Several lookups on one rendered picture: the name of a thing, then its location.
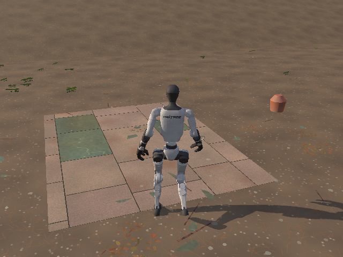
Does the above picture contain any right robot upper arm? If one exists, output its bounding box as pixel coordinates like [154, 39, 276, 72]
[183, 108, 198, 138]

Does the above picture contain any right robot foot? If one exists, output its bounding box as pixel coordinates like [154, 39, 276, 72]
[180, 208, 189, 216]

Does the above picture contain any right robot hand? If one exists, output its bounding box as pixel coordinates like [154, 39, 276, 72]
[190, 143, 203, 152]

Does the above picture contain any robot left shin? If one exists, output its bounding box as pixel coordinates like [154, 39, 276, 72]
[154, 174, 161, 209]

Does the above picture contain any left robot upper arm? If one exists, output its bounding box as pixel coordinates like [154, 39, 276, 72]
[145, 108, 161, 137]

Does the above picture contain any left robot hand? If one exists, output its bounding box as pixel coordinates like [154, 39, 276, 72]
[136, 149, 149, 161]

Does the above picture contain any left robot forearm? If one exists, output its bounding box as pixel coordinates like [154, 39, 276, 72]
[138, 129, 150, 150]

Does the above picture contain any right robot forearm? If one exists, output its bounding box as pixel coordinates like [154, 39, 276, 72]
[193, 130, 202, 146]

